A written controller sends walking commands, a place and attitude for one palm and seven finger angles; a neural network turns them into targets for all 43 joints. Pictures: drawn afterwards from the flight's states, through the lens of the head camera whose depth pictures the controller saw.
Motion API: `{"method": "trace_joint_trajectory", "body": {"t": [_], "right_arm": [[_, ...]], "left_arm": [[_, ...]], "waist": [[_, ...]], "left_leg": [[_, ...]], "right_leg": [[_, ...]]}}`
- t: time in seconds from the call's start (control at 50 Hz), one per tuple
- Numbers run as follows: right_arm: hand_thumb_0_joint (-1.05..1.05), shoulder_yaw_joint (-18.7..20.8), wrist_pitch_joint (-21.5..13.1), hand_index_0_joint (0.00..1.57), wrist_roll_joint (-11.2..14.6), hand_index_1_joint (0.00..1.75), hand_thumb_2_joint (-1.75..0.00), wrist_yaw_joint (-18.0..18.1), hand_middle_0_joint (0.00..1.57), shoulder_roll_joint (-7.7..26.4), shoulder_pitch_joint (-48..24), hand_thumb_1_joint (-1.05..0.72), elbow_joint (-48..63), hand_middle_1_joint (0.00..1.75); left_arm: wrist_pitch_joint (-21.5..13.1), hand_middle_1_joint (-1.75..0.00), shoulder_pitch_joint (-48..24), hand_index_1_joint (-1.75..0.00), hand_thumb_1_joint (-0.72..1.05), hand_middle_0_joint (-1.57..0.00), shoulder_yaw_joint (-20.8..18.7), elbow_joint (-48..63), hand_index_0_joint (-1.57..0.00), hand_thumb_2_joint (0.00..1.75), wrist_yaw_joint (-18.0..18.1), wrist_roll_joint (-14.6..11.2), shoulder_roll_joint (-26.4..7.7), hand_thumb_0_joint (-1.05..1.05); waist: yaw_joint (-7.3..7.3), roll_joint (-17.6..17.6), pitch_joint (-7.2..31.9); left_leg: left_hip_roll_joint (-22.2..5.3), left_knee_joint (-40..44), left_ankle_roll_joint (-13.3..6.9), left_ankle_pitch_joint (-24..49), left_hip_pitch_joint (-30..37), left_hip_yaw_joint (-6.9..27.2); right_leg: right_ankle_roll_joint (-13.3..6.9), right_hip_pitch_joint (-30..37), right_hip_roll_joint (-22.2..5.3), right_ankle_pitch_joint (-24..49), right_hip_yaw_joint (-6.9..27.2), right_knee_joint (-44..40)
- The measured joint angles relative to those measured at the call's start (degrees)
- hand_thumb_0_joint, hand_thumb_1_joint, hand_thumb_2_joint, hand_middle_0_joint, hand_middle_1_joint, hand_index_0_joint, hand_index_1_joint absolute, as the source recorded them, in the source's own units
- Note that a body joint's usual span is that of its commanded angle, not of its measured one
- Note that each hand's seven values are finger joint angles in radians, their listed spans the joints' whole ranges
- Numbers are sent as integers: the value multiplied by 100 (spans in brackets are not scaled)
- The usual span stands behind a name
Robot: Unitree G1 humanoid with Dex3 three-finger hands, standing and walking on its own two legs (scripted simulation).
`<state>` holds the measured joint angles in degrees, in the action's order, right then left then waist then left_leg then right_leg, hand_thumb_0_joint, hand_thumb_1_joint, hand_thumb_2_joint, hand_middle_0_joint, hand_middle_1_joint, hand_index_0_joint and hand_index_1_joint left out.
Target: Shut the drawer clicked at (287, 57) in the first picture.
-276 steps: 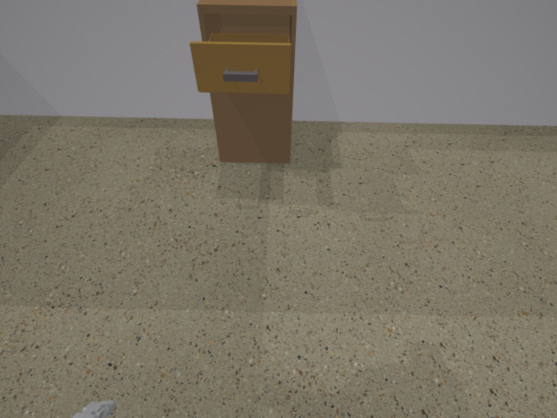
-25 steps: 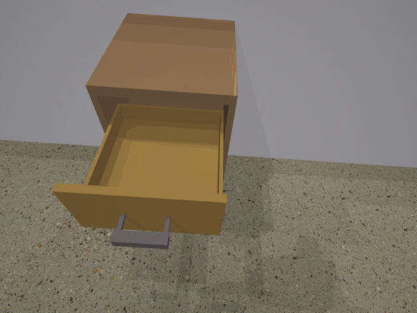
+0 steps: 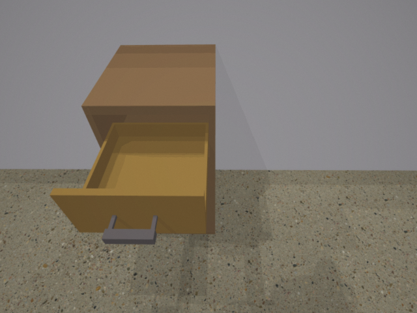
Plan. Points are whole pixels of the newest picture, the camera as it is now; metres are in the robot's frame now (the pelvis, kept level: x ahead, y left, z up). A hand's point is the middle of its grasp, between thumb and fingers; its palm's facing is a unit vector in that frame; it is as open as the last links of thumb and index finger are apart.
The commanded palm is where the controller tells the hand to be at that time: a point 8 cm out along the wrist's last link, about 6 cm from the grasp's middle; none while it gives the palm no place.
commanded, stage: come to a stop and stand still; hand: left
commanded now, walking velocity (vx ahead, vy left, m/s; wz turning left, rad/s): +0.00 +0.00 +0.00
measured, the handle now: (132, 227) +0.33 +0.21 -0.09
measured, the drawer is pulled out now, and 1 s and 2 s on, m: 0.30 0.30 0.30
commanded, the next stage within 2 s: look again from close up in 0.96 s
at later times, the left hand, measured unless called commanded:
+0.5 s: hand out of the picture +0.00 +0.14 -0.17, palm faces +0.06 -0.98 -0.18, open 7.4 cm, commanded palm none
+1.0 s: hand out of the picture +0.02 +0.17 -0.18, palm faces +0.07 -0.98 -0.19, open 7.4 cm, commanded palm none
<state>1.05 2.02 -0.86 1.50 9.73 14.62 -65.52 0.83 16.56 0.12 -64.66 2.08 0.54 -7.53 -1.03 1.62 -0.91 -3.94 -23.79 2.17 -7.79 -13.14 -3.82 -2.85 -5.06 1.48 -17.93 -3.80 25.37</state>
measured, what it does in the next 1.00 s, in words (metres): shifts its weight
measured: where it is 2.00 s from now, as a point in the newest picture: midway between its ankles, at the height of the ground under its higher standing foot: outside the picture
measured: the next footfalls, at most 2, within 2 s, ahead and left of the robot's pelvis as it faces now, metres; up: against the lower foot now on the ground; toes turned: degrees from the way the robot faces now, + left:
none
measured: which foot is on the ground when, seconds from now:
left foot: down 0.00-1.00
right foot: down 0.00-1.00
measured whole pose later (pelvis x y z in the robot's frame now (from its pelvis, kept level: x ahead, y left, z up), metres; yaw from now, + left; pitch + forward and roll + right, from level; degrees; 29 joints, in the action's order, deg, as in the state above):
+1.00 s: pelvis +0.05 +0.00 +0.00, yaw +1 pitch -2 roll +1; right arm -0.6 0.1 -0.6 3.2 8.6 14.8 -66.2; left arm -0.5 19.2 -0.1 -65.8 2.8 0.5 -7.0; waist 0.3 -0.5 -1.3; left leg -2.6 -24.4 1.9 -12.7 -9.9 -3.9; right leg -1.9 0.5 0.2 -20.4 -3.9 21.4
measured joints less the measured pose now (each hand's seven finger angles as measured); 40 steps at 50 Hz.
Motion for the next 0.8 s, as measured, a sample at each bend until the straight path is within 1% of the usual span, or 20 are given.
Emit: {"method": "trace_joint_trajectory", "body": {"t": [0.12, 0.24, 0.34, 0.46, 0.52, 0.6, 0.8], "right_arm": [[1, -55, 7, 20, -15, 30, -90, 18, 20, -119, 311, -91, -170, 30], [1, -93, -40, 20, -10, 30, -90, 58, 20, -248, 506, -91, -269, 30], [1, -118, -110, 20, 9, 30, -90, 93, 20, -340, 513, -91, -297, 30], [1, -137, -169, 20, 33, 30, -90, 132, 20, -390, 334, -91, -233, 30], [1, -151, -170, 20, 11, 30, -90, 161, 20, -377, 205, -91, -188, 30], [2, -133, -165, 20, 18, 30, -90, 180, 20, -252, 126, -93, -182, 30], [1, -137, -199, 20, 24, 30, -90, 178, 20, -134, -18, -92, -60, 30]], "left_arm": [[-33, -29, 105, -30, 90, -20, 24, -34, -20, 90, -10, -18, 136, 1], [-66, -29, 203, -30, 90, -20, 16, -97, -20, 90, -7, -39, 228, 1], [-105, -29, 283, -30, 90, -20, 3, -157, -20, 90, 21, -44, 242, 1], [-132, -29, 319, -30, 90, -20, -17, -175, -20, 90, 73, -33, 220, 1], [-135, -29, 305, -30, 91, -20, -21, -158, -20, 90, 87, -23, 209, 1], [-144, -29, 285, -30, 91, -20, -25, -120, -20, 90, 93, -15, 206, 1], [-144, -29, 235, -30, 91, -20, -24, -90, -20, 90, 86, -4, 129, 1]], "waist": [[-4, -75, -50], [4, -99, -162], [28, -107, -185], [66, -120, -132], [89, -130, -96], [127, -138, -54], [132, -234, -64]], "left_leg": [[-73, -1, 46, -4, -26, 67], [-78, 4, 79, -50, -73, 90], [-57, 14, 80, -134, -32, 65], [-26, -61, 67, -293, 59, 34], [-3, -104, 56, -365, 98, 28], [40, -141, 33, -442, 151, 24], [94, -110, 4, -495, 242, 7]], "right_leg": [[-70, 42, 88, 41, -53, -116], [-81, 40, 101, 27, -70, -200], [-64, 103, 79, -17, -48, -269], [-31, 228, 41, -121, -20, -278], [-14, 286, 16, -174, -16, -271], [17, 361, -28, -234, -19, -269], [56, 466, -82, -268, -13, -329]]}}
